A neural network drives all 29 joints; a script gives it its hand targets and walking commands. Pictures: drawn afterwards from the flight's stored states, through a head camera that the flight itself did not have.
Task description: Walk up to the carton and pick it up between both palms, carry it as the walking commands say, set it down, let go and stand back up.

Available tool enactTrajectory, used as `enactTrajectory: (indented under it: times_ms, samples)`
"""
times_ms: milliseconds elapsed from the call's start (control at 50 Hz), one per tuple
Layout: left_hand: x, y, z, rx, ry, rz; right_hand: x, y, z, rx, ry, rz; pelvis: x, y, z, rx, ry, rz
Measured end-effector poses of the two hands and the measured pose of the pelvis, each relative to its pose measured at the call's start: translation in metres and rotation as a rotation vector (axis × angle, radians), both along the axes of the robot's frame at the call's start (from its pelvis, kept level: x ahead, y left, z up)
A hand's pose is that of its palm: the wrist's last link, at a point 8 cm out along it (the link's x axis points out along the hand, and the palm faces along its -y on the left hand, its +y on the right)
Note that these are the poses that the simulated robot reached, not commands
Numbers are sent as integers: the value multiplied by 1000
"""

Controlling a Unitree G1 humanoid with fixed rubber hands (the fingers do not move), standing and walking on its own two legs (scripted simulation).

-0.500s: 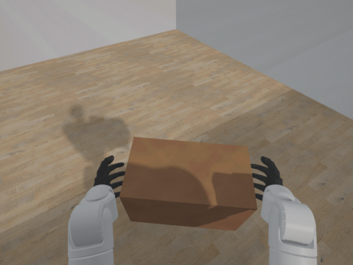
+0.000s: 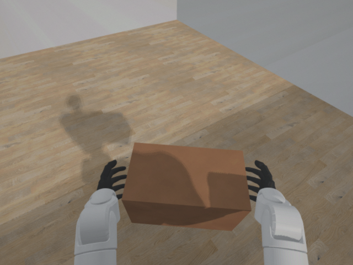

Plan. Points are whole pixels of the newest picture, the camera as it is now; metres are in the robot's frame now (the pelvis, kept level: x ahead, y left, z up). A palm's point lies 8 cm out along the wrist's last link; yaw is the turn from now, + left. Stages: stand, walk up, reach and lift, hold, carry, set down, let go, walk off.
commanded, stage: carry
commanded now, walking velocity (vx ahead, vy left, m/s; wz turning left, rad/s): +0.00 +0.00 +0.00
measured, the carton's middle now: (184, 188) +0.31 -0.01 -0.02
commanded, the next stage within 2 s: hold in 1.18 s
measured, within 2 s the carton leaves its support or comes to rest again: neither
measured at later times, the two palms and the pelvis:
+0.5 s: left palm (111, 182) +0.29 +0.16 +0.05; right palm (262, 181) +0.29 -0.18 +0.05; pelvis +0.03 +0.00 +0.00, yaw +0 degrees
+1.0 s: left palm (111, 187) +0.28 +0.16 +0.04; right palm (263, 187) +0.28 -0.18 +0.04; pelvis +0.02 +0.00 +0.00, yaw +0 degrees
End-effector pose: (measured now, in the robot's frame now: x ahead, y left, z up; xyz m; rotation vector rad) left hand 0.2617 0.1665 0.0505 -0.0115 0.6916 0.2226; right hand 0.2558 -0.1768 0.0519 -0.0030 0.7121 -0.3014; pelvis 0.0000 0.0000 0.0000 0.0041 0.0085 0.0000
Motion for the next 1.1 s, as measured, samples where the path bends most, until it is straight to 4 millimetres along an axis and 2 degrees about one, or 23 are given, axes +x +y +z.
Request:
enactTrajectory:
  times_ms: [240,400,820,1100]
  samples:
    - [25,-3,-3,2,-7,-4,26,-3,-3,-3,-9,5,21,-3,2,2,29,-1]
    - [33,-4,-4,6,-10,-4,35,-4,-3,0,-12,8,27,-4,2,3,38,-2]
    - [22,-4,-7,9,-20,-14,22,-4,-7,-1,-24,9,16,-4,2,4,23,-1]
    - [24,-5,-10,19,-21,-17,25,-5,-10,-2,-26,14,18,-5,2,4,25,-2]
